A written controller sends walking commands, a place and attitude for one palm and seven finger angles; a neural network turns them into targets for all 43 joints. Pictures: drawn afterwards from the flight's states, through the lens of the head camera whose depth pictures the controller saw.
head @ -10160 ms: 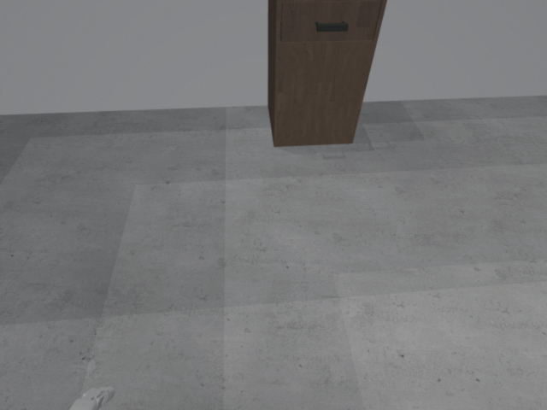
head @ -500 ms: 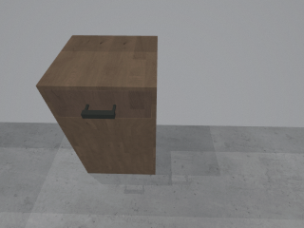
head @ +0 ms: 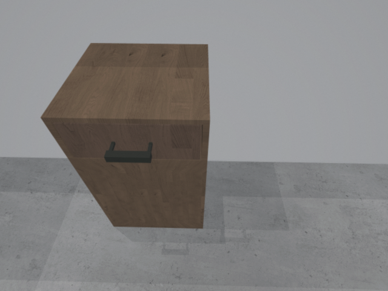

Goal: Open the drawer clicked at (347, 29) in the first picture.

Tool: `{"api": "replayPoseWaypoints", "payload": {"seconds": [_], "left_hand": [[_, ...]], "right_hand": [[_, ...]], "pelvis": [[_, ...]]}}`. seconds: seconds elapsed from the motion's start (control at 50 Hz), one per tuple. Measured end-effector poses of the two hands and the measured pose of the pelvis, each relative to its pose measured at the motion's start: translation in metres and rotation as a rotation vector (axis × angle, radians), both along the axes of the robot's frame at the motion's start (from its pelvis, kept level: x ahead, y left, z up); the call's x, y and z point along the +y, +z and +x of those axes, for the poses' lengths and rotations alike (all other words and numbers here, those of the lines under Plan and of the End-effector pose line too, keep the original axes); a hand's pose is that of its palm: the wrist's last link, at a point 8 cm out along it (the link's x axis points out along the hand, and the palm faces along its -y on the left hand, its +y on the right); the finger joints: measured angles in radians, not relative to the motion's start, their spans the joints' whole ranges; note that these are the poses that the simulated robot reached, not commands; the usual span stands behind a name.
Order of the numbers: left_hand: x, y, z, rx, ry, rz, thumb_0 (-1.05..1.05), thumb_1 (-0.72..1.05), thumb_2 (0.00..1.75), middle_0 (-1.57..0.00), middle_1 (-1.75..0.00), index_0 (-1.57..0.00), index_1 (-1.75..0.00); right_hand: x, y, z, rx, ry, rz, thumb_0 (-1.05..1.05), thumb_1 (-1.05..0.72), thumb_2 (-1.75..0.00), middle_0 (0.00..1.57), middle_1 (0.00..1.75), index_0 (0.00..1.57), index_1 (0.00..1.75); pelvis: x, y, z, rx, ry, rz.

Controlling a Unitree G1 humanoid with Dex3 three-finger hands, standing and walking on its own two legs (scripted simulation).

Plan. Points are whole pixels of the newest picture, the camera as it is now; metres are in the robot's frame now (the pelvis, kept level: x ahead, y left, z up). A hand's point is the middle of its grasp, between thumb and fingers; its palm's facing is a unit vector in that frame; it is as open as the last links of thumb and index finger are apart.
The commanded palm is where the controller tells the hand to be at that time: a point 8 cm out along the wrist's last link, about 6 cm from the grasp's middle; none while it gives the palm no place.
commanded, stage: come to a stop and stand still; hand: left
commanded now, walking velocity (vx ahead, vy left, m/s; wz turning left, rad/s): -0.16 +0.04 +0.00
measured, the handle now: (130, 150) +0.51 +0.22 -0.08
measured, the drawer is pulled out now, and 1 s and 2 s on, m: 0.00 0.00 0.00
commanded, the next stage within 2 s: look again from close up in 1.00 s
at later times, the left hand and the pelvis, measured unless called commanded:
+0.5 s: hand out of the picture -0.04 +0.18 -0.17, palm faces +0.02 -0.98 -0.21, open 7.3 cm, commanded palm none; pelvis -0.07 +0.01 +0.00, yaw -1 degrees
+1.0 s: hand out of the picture -0.13 +0.19 -0.16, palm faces +0.03 -0.98 -0.17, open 7.4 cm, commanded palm none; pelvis -0.11 +0.03 +0.01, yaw +0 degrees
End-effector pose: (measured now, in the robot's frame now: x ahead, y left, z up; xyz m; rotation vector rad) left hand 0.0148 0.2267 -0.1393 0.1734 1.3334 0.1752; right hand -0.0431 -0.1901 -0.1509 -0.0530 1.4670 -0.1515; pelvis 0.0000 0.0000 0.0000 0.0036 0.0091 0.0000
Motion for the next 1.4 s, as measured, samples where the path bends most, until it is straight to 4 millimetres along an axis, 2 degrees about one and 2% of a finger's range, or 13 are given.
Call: {"api": "replayPoseWaypoints", "payload": {"seconds": [0.04,0.12,0.2,0.28,0.34,0.44,0.54,0.72,0.82,0.92,1.02,1.16,1.4], "left_hand": [[0.002,0.001,0.005,-0.003,0.008,-0.001,0.01,0.94,0.9,-0.2,-0.3,-0.2,-0.3],[0.005,0.008,0.011,-0.021,0.014,0.008,0.01,0.93,0.9,-0.2,-0.3,-0.2,-0.3],[0.005,0.012,0.01,-0.028,0.006,0.026,0.01,0.92,0.9,-0.2,-0.3,-0.2,-0.3],[-0.001,0.013,-0.001,-0.025,-0.011,0.033,0.0,0.91,0.9,-0.2,-0.3,-0.2,-0.3],[-0.004,0.011,-0.016,-0.046,-0.025,0.032,0.0,0.91,0.9,-0.2,-0.3,-0.2,-0.3],[0.0,0.003,-0.044,-0.051,-0.032,0.003,0.0,0.91,0.9,-0.2,-0.3,-0.2,-0.3],[0.009,0.002,-0.064,-0.049,-0.024,-0.019,0.0,0.91,0.9,-0.2,-0.3,-0.2,-0.3],[0.02,0.011,-0.108,-0.006,-0.009,-0.021,0.0,0.9,0.9,-0.2,-0.3,-0.2,-0.3],[0.021,0.011,-0.131,0.044,0.006,-0.024,0.0,0.9,0.9,-0.2,-0.3,-0.2,-0.3],[0.016,0.008,-0.143,0.064,0.015,-0.039,0.0,0.9,0.9,-0.2,-0.3,-0.2,-0.3],[0.009,0.004,-0.145,0.052,0.015,-0.062,0.0,0.9,0.9,-0.2,-0.3,-0.2,-0.3],[0.002,0.0,-0.142,0.025,0.011,-0.086,0.01,0.91,0.9,-0.2,-0.3,-0.2,-0.3],[0.009,-0.002,-0.162,0.039,0.05,-0.081,0.0,0.91,0.9,-0.2,-0.3,-0.2,-0.3]], "right_hand": [[-0.001,0.004,0.016,-0.031,0.021,-0.018,0.01,-0.91,-0.9,0.2,0.3,0.2,0.3],[-0.014,0.009,0.024,-0.048,0.033,-0.051,0.04,-0.94,-0.9,0.2,0.3,0.2,0.3],[-0.03,0.004,0.029,-0.067,0.034,-0.064,0.03,-0.93,-0.9,0.2,0.3,0.2,0.3],[-0.04,0.004,0.032,-0.097,0.03,-0.066,0.02,-0.92,-0.9,0.2,0.3,0.2,0.3],[-0.045,0.009,0.039,-0.151,0.032,-0.074,0.01,-0.91,-0.9,0.2,0.3,0.2,0.3],[-0.04,0.014,0.045,-0.27,0.048,-0.088,0.01,-0.91,-0.9,0.2,0.3,0.19,0.3],[-0.028,0.02,0.025,-0.293,0.064,-0.088,0.0,-0.93,-0.9,0.2,0.3,0.19,0.3],[-0.016,0.017,-0.037,-0.163,0.085,-0.062,0.01,-0.92,-0.9,0.2,0.3,0.2,0.3],[-0.01,0.013,-0.069,-0.091,0.073,-0.047,0.01,-0.91,-0.9,0.2,0.3,0.2,0.3],[-0.005,0.01,-0.089,-0.05,0.062,-0.039,0.01,-0.91,-0.9,0.2,0.3,0.2,0.3],[0.001,0.009,-0.097,-0.046,0.054,-0.035,0.01,-0.91,-0.9,0.2,0.3,0.2,0.3],[0.008,0.01,-0.096,-0.066,0.053,-0.032,0.01,-0.91,-0.9,0.2,0.3,0.2,0.3],[0.009,0.009,-0.089,-0.087,0.079,-0.041,0.01,-0.91,-0.9,0.2,0.3,0.2,0.3]], "pelvis": [[0.001,0.003,-0.001,-0.001,-0.004,0.003],[0.003,0.007,-0.003,-0.009,-0.009,0.014],[-0.001,0.005,-0.008,-0.008,-0.016,0.014],[-0.006,0.006,-0.018,-0.006,-0.009,0.009],[-0.006,0.005,-0.033,-0.012,-0.014,-0.001],[0.002,-0.001,-0.055,-0.049,-0.004,-0.021],[0.012,0.003,-0.07,-0.067,-0.016,-0.015],[0.021,0.009,-0.094,-0.05,-0.007,-0.007],[0.023,0.009,-0.102,-0.05,-0.002,-0.006],[0.024,0.008,-0.107,-0.056,0.001,-0.007],[0.025,0.007,-0.111,-0.064,0.003,-0.008],[0.027,0.008,-0.116,-0.065,0.006,-0.012],[0.03,0.006,-0.128,-0.067,0.022,-0.005]]}}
